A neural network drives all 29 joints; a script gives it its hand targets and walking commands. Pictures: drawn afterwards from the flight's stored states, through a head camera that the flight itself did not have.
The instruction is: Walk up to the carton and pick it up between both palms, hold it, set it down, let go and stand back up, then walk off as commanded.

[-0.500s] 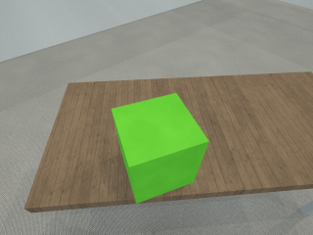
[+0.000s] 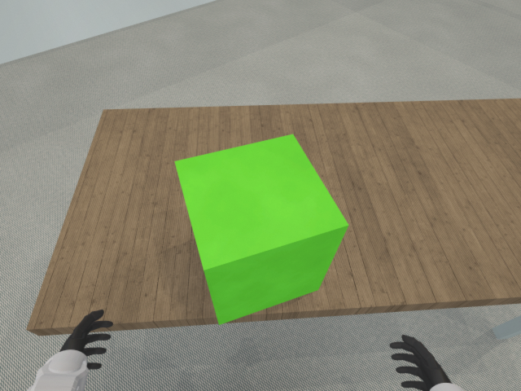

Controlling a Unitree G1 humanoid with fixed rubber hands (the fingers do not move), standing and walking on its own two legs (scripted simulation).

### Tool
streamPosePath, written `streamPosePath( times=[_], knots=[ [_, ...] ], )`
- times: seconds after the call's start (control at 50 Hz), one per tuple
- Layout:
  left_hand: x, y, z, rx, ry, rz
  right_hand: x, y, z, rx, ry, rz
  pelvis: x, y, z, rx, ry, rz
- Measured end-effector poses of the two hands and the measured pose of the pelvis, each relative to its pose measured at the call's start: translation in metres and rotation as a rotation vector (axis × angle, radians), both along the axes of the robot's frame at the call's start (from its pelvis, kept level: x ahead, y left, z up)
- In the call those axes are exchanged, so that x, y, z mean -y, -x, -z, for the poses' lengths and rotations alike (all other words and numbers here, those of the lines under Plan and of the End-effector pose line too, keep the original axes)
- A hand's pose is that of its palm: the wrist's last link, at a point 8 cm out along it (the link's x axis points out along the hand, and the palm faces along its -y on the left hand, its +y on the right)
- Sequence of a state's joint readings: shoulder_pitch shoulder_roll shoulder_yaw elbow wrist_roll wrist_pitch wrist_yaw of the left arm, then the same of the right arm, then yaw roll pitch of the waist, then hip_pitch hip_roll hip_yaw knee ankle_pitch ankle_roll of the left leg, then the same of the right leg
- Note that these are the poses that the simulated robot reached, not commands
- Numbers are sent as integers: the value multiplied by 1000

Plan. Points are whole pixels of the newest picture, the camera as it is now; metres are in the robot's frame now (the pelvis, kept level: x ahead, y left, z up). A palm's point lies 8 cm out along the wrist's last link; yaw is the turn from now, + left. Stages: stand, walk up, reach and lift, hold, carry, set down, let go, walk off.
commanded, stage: reach and lift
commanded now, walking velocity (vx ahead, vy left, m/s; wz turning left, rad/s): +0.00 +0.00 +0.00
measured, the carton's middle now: (254, 233) +0.39 +0.00 -0.04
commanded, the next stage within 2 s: none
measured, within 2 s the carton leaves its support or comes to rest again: neither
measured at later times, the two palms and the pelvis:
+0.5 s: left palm out of the picture +0.11 +0.27 -0.06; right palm out of the picture +0.11 -0.26 -0.07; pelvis -0.03 +0.01 +0.00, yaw +1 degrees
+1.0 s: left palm out of the picture +0.14 +0.23 -0.04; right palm (435, 365) +0.17 -0.27 -0.05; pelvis -0.01 +0.00 +0.01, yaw +1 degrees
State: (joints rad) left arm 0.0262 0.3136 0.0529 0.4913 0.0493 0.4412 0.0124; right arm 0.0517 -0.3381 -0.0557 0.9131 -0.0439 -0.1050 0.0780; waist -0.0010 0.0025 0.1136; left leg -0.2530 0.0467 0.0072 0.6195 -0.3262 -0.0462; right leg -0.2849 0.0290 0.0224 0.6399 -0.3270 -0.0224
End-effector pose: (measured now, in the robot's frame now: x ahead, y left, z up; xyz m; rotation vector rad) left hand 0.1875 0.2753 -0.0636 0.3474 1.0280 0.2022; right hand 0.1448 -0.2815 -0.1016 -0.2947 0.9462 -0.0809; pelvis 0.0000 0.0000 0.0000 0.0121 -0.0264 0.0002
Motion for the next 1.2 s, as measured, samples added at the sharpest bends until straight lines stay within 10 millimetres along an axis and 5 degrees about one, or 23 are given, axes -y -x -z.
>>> streamPosePath(
  times=[0.42, 0.64, 0.92, 1.2],
  knots=[
    [-2, 73, 1, 147, 19, -89, -19, 28, -28, 112, -45, -112, -14, 28, -3, 59, 23, -9],
    [29, 66, -7, 258, 51, -73, -15, 27, -37, 192, -92, -107, -7, 36, -3, 63, 15, -8],
    [42, 44, -20, 402, 52, -117, -14, -10, -45, 293, -149, -109, 2, 14, -6, 20, 4, -9],
    [61, 47, -26, 530, 99, -142, -17, -35, -54, 428, -202, -78, -1, 0, -7, -3, 8, -10]
  ],
)
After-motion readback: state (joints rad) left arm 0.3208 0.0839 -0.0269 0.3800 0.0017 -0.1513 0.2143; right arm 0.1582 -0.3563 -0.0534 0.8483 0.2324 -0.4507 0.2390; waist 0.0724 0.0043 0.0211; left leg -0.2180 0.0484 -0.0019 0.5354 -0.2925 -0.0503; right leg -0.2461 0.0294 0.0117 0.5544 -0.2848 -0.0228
